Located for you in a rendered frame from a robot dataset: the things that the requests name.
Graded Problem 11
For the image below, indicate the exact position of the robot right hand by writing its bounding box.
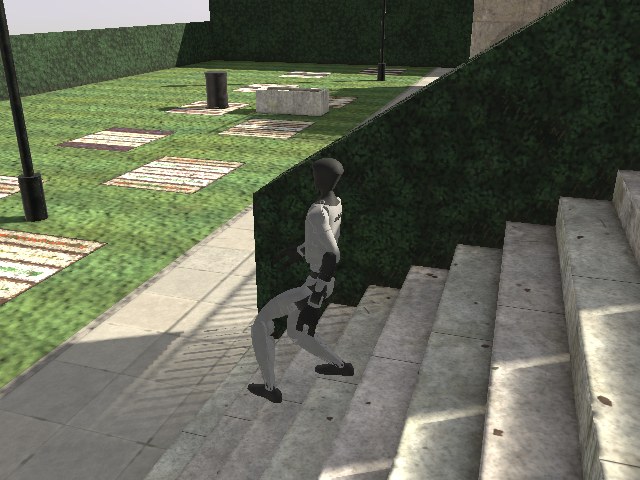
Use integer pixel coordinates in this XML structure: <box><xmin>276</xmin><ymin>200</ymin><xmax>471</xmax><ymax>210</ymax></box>
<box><xmin>273</xmin><ymin>245</ymin><xmax>302</xmax><ymax>272</ymax></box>

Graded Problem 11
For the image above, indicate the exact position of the left robot shin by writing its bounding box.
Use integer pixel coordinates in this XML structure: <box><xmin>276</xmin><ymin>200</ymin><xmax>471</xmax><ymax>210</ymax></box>
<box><xmin>251</xmin><ymin>321</ymin><xmax>276</xmax><ymax>391</ymax></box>

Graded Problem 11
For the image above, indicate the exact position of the robot left upper arm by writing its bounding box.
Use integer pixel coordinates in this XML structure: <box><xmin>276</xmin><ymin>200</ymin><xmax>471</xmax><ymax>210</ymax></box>
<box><xmin>308</xmin><ymin>205</ymin><xmax>340</xmax><ymax>263</ymax></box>

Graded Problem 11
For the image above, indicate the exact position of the robot left hand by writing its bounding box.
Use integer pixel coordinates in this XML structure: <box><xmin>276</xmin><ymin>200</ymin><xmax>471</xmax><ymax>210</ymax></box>
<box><xmin>296</xmin><ymin>305</ymin><xmax>319</xmax><ymax>337</ymax></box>

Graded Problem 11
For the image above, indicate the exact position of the robot left thigh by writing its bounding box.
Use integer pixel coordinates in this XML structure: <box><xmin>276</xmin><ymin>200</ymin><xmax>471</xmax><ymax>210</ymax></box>
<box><xmin>254</xmin><ymin>286</ymin><xmax>313</xmax><ymax>337</ymax></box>

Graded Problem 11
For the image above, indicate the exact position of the robot left forearm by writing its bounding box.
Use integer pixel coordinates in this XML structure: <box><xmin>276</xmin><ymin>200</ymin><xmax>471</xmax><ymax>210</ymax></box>
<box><xmin>307</xmin><ymin>252</ymin><xmax>336</xmax><ymax>308</ymax></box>

